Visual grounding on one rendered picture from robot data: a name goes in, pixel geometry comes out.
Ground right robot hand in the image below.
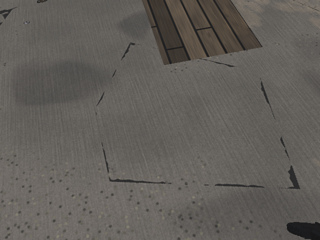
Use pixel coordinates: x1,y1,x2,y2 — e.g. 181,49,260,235
286,222,320,240

